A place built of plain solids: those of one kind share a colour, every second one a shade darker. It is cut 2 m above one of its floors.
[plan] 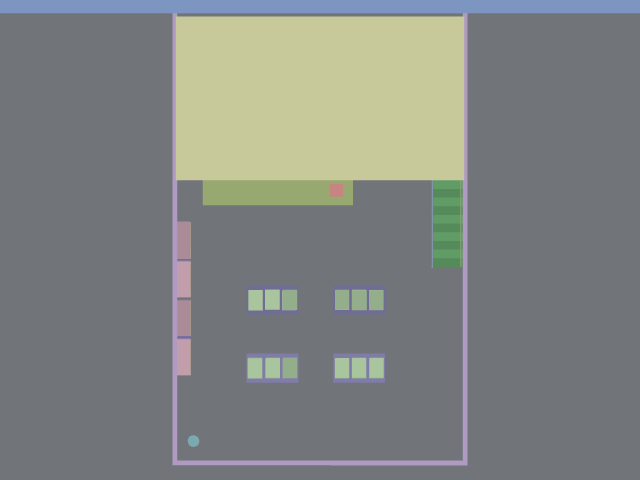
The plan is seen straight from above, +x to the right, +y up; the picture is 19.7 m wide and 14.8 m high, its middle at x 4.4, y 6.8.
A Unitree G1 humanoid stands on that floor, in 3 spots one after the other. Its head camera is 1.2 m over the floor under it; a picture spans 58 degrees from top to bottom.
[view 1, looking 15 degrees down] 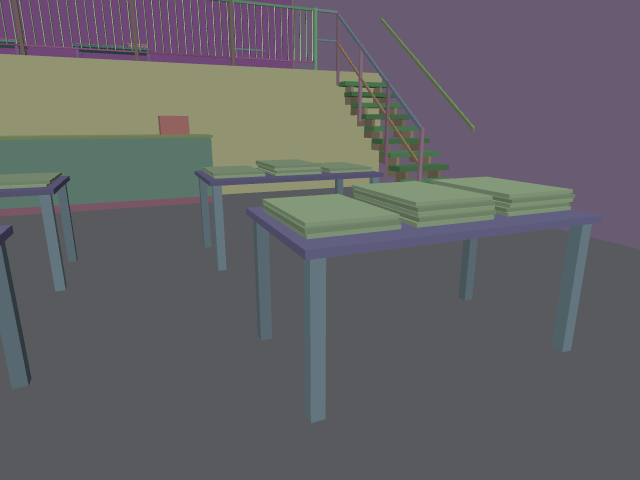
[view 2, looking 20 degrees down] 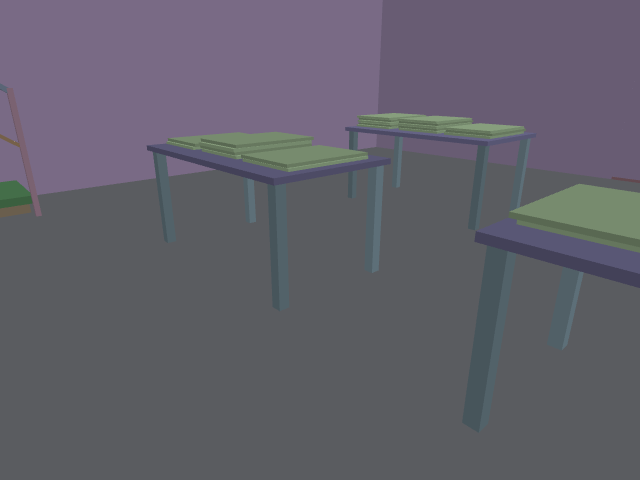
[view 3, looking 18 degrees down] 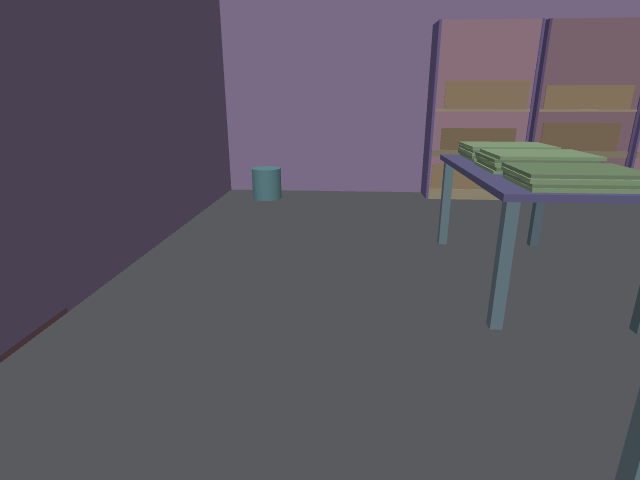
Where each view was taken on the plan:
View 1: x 4.27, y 1.00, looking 67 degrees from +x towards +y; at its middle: top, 1.70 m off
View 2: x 3.10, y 6.63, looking -42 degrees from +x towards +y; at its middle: ground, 3.51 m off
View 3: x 5.87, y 1.65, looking -176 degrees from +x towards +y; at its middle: ground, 3.88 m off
